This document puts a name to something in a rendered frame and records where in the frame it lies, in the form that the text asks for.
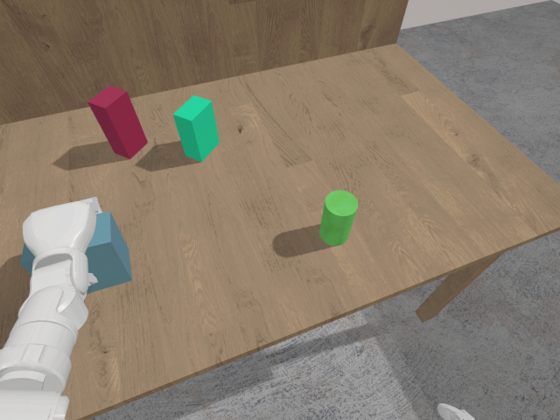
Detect left robot forearm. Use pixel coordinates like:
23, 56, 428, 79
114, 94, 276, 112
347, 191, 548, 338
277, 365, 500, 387
0, 248, 88, 394

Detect table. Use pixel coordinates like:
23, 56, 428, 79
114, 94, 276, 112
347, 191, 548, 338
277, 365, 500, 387
0, 0, 560, 420

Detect left robot hand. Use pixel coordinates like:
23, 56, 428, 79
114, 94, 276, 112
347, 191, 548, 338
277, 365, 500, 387
23, 197, 102, 286

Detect robot left upper arm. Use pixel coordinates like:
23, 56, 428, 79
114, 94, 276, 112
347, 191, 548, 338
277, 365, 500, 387
0, 389, 69, 420

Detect sponge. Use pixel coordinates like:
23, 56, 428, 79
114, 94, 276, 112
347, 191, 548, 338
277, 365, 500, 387
20, 211, 132, 293

